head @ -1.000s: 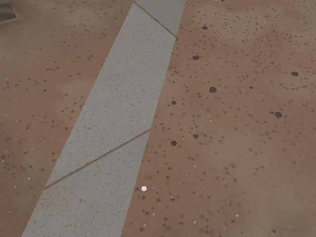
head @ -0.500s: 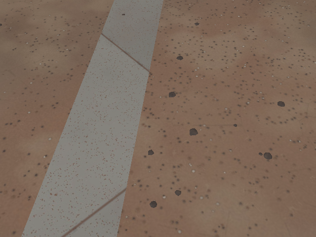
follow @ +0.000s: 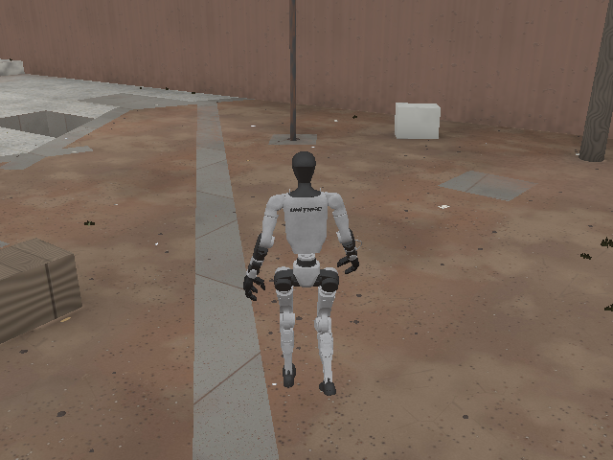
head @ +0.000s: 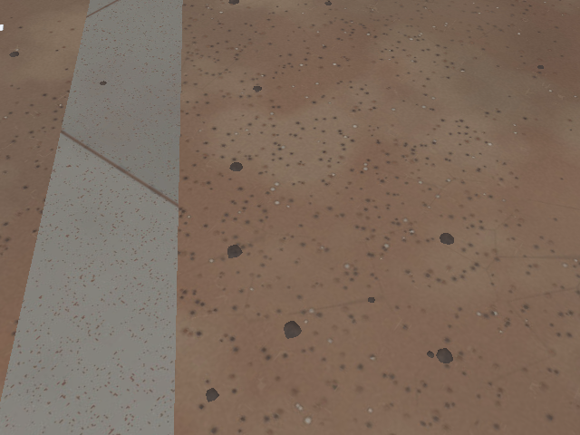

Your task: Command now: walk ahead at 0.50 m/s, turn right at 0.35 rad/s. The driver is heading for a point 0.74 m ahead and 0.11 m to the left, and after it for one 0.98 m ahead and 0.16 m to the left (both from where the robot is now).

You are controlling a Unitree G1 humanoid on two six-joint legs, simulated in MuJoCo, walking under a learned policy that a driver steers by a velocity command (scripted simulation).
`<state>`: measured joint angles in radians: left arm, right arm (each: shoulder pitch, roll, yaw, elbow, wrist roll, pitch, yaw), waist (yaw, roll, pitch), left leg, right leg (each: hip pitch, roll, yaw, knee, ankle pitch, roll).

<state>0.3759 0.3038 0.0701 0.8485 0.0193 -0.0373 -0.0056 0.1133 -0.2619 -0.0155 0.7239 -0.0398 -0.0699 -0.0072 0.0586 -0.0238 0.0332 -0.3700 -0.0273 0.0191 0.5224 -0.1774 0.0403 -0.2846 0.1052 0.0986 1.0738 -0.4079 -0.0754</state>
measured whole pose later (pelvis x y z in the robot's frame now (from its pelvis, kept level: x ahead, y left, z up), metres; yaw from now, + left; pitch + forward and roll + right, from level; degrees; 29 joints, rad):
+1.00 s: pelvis +0.49 +0.03 -0.01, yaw +20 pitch +0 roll +0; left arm 0.32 0.24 0.04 0.88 0.02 -0.06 0.00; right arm 0.13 -0.27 -0.06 0.78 -0.02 -0.01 0.03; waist 0.03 -0.01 0.07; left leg -0.40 -0.09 0.09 0.60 -0.21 0.14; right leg -0.27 -0.07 -0.08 1.21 -0.40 0.01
